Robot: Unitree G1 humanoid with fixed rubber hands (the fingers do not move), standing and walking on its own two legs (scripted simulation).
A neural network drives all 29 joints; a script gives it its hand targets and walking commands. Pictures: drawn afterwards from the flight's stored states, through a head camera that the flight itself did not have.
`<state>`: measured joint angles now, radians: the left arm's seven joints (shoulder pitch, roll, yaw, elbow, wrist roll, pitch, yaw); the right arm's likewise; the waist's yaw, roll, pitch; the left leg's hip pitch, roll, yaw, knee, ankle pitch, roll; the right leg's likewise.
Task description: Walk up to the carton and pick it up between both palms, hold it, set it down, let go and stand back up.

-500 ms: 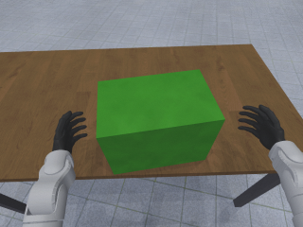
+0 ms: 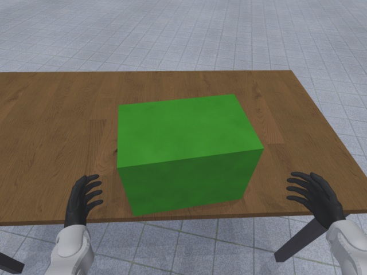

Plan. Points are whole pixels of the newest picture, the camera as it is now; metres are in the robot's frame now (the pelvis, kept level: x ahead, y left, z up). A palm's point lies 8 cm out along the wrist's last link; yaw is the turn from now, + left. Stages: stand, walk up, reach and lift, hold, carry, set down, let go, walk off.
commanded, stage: set down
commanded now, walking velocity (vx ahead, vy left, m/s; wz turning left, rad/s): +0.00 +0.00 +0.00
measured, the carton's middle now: (184, 155) +0.41 +0.02 +0.02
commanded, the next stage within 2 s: none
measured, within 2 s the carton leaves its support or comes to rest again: neither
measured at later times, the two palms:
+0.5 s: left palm (87, 241) +0.19 +0.20 +0.00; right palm (332, 250) +0.21 -0.28 +0.00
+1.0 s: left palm (81, 253) +0.18 +0.22 -0.03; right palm (305, 266) +0.18 -0.24 -0.04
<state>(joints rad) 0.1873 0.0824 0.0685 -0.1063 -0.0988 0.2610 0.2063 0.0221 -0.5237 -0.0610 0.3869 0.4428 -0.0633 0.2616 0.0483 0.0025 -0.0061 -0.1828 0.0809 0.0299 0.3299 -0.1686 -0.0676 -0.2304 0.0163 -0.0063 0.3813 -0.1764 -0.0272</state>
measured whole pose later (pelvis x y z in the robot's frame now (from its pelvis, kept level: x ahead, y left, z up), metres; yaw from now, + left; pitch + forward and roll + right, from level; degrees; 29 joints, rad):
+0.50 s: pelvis +0.01 +0.00 +0.00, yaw -1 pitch +0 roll +0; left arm 0.36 0.02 0.01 0.00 -0.03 0.04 0.22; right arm 0.22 -0.51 0.00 0.47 0.44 -0.25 0.28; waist 0.04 -0.01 0.00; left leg -0.15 0.09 0.05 0.37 -0.22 -0.07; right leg -0.20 0.02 0.01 0.42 -0.22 -0.02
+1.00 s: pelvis +0.01 +0.02 +0.00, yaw -1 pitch -1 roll +0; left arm 0.34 0.07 -0.01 0.18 -0.02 0.05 0.17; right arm 0.24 -0.38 -0.01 0.54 0.27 -0.23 0.22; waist 0.04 0.00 0.03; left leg -0.11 0.06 0.06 0.35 -0.21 -0.04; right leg -0.16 -0.01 0.03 0.38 -0.20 0.00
